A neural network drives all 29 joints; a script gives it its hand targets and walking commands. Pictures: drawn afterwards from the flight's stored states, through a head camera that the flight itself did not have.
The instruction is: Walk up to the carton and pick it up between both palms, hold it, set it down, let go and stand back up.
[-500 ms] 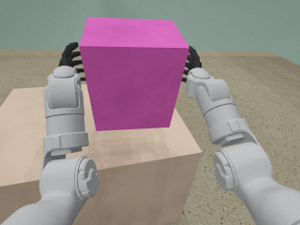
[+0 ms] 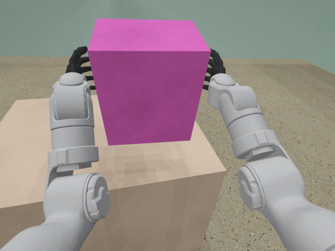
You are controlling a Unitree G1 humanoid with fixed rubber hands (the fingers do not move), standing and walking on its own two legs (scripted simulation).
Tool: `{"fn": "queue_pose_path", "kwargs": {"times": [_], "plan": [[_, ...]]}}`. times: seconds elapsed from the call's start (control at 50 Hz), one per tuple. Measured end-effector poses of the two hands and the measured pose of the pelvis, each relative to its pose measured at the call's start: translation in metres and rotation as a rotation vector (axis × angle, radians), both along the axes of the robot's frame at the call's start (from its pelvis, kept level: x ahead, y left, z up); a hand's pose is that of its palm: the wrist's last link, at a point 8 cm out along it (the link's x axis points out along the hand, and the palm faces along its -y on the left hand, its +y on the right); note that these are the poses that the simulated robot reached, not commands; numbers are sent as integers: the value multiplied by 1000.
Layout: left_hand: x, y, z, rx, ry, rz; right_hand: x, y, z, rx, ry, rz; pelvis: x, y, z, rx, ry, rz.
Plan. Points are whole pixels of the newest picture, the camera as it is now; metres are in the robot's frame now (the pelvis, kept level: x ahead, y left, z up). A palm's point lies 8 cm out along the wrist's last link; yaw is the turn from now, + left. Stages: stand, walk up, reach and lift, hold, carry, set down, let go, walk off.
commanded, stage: hold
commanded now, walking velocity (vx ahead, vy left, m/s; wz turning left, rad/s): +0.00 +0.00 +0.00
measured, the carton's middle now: (148, 85) +0.43 +0.01 +0.25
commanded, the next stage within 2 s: none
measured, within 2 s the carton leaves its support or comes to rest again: neither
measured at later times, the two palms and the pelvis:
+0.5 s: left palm (76, 81) +0.36 +0.16 +0.29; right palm (216, 82) +0.36 -0.14 +0.29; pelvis +0.00 +0.00 +0.00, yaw +0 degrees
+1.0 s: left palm (76, 81) +0.37 +0.16 +0.29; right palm (216, 82) +0.36 -0.14 +0.29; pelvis +0.00 +0.00 +0.00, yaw +0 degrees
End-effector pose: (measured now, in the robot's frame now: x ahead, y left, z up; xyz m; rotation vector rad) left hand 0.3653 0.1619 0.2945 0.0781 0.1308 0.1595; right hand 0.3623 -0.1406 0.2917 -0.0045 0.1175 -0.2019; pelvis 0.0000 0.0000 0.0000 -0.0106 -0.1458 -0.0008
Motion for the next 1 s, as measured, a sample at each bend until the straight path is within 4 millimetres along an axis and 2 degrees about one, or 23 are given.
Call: {"fn": "queue_pose_path", "kwargs": {"times": [0.28,1.0], "plan": [[-1,-4,-1,10,8,-5,-2,-4,-7,5,17,-8,-2,2,0,-1,-2,-2],[2,-1,-1,7,2,-4,2,-1,-3,-2,16,-5,1,2,0,-3,0,4]]}}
